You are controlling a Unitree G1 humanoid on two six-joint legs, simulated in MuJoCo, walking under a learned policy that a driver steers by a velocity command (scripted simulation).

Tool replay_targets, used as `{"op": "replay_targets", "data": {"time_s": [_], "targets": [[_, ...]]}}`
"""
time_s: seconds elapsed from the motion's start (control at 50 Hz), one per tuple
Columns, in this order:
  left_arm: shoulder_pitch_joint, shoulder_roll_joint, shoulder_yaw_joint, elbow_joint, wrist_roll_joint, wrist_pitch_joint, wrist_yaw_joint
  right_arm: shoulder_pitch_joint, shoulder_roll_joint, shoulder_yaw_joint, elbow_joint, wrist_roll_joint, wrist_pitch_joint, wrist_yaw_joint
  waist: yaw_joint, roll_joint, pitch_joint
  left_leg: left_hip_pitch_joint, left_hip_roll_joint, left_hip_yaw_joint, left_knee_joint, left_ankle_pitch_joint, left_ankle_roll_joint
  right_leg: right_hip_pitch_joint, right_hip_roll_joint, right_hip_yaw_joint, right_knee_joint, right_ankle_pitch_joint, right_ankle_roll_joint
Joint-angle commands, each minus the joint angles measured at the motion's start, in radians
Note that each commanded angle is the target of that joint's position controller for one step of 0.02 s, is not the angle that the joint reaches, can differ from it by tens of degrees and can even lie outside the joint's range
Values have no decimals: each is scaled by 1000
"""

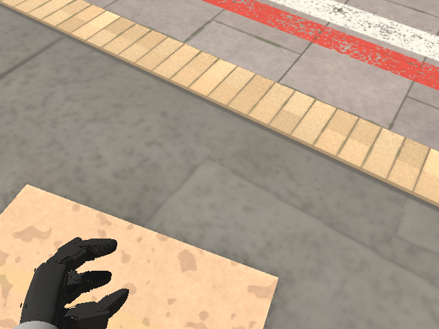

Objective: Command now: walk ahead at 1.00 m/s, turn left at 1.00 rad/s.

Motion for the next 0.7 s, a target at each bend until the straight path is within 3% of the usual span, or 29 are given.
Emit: {"op": "replay_targets", "data": {"time_s": [0.02, 0.06, 0.08, 0.1, 0.12, 0.14, 0.16, 0.18, 0.2, 0.22, 0.24, 0.26, 0.28, 0.3, 0.34, 0.38, 0.42, 0.46, 0.5, 0.52, 0.54, 0.56, 0.58, 0.6, 0.62, 0.64, 0.66, 0.68, 0.7], "targets": [[-83, 89, 40, -80, -37, -7, -2, -77, -185, -59, -69, 19, -19, -16, 32, 106, 23, -344, 139, -207, -155, 8, 91, 385, 89, -73, -157, 120, 21], [-74, 129, 59, -81, -53, -12, -3, -64, -167, -61, -53, 22, -11, -22, 45, 138, 13, -184, 172, -257, -66, 82, 70, 361, 79, -48, -210, 44, 9], [-7, 157, 77, -67, -56, -15, -2, -70, -170, -64, -51, 14, -3, -23, 86, 155, -27, -124, 181, -264, 17, 228, 55, 415, 86, -60, -206, -17, -7], [152, 188, 102, -39, -61, -15, 3, -92, -173, -63, -59, -2, 4, -15, 182, 156, -126, -102, 154, -227, 201, 411, 19, 570, 85, -86, -193, -88, -32], [409, 210, 110, 1, -56, -6, 12, -139, -136, -42, -87, -36, 5, -2, 310, 155, -307, -244, 137, -166, 505, 432, -19, 905, -7, -40, -68, -179, -63], [499, 292, 114, 39, -3, -4, -2, 129, 39, 5, -97, 2, -3, 10, 162, -345, -529, -583, 10, -89, 923, -226, -72, 1306, -299, 511, -189, -534, -273], [501, 262, 110, 61, -9, -1, -24, 104, -20, 25, -100, 63, -1, 4, 186, -498, -520, -753, 96, -10, 1094, -163, -76, 1263, -386, 871, -408, -948, -312], [445, 165, 95, 46, -14, 10, -13, -38, -105, 5, -96, 48, 8, -4, 230, -304, -342, -794, 137, 46, 1117, -71, -77, 1121, -324, 736, -448, -879, -268], [411, 134, 81, 68, -6, 23, -8, -172, -145, -2, -118, 10, 7, -4, 241, -83, -212, -774, 166, 86, 1077, -32, -74, 970, -255, 534, -432, -678, -231], [392, 138, 79, 88, 5, 25, -9, -261, -137, -1, -152, -15, -3, 2, 226, -20, -134, -746, 191, 85, 1023, -28, -68, 839, -212, 405, -419, -522, -228], [368, 124, 72, 109, 15, 20, -8, -291, -111, 3, -172, -12, -5, 13, 189, -28, -88, -697, 220, 71, 964, -30, -59, 737, -177, 314, -431, -446, -224], [359, 84, 58, 130, 12, 17, -11, -292, -84, 8, -176, 3, -2, 20, 162, -57, -67, -666, 229, 70, 930, -48, -47, 681, -152, 246, -448, -409, -219], [358, 54, 46, 147, 2, 16, -17, -283, -62, 14, -176, 17, 4, 24, 139, -69, -54, -663, 231, 78, 896, -74, -40, 653, -144, 207, -464, -393, -227], [360, 42, 40, 162, -11, 16, -20, -287, -47, 21, -179, 20, 8, 27, 121, -65, -28, -683, 238, 75, 857, -89, -37, 624, -157, 190, -482, -384, -243], [359, 90, 48, 175, -22, 12, -15, -326, -45, 32, -200, 6, 6, 34, 95, -40, 27, -754, 256, 64, 784, 0, -49, 585, -198, 167, -539, -366, -278], [355, 141, 57, 184, -22, 8, -6, -362, -68, 36, -211, -7, 1, 41, 80, -28, 51, -757, 279, 77, 668, 137, -67, 561, -199, 80, -591, -303, -276], [383, 166, 60, 200, -27, 6, -3, -444, -85, 38, -227, -14, -4, 51, 105, -11, 70, -672, 276, 147, 526, 241, -77, 532, -172, -29, -659, -219, -257], [443, 179, 56, 230, -33, 11, -2, -523, -83, 39, -244, -11, -10, 60, 136, -1, 90, -589, 256, 197, 404, 295, -75, 560, -166, -102, -698, -143, -243], [470, 201, 53, 251, -32, 23, -5, -546, -94, 31, -253, -5, -16, 68, 131, -25, 78, -514, 214, 246, 311, 269, -57, 644, -168, -168, -659, 72, -225], [476, 225, 55, 259, -29, 29, -5, -526, -114, 19, -256, -7, -15, 67, 105, -70, 37, -456, 178, 277, 296, 220, -44, 697, -177, -193, -587, 330, -215], [482, 249, 57, 270, -24, 39, -2, -454, -152, -1, -248, -5, -11, 63, 50, -122, -31, -346, 140, 304, 285, 168, -26, 732, -184, -214, -470, 576, -200], [461, 258, 57, 278, -17, 50, 2, -235, -206, -35, -191, 4, -3, 50, -77, -153, -136, -66, 103, 322, 268, 155, -4, 649, -167, -245, -250, 713, -173], [427, 243, 48, 260, -8, 50, 11, 24, -264, -67, -99, 9, 12, 31, -197, -103, -225, 276, 144, 254, 267, 153, 1, 423, -126, -235, 68, 599, -133], [456, 55, 3, 204, 10, 37, 12, 97, -363, -76, -42, -12, 10, 18, -96, 283, -267, 479, 337, -115, 157, -109, 35, 109, 31, -208, 503, -364, -95], [553, 29, -14, 196, -47, -3, 10, 80, -324, -56, -78, -31, -9, 27, -34, 422, -448, 525, 483, -633, -130, -479, 132, -42, 103, -14, 719, -537, -136], [417, 115, 13, 183, -90, -13, 10, 27, -221, -37, -72, -31, -26, 35, -50, 234, -263, 398, 497, -602, -211, -493, 116, -155, 57, -16, 798, -453, -146], [332, 111, 13, 154, -88, -16, 9, -19, -195, -30, -60, -26, -40, 40, -25, 153, -137, 235, 490, -441, -203, -356, 112, -175, 15, -36, 755, -360, -155], [313, 88, 10, 156, -65, -7, 12, -91, -169, -25, -53, -36, -50, 46, 31, 62, -93, 94, 461, -321, -197, -221, 89, -111, -37, -39, 701, -290, -154], [342, 80, 16, 167, -55, 13, 8, -148, -122, -16, -45, -54, -60, 51, 87, 72, -66, -14, 416, -194, -199, -138, 62, -43, -75, -27, 652, -226, -151]]}}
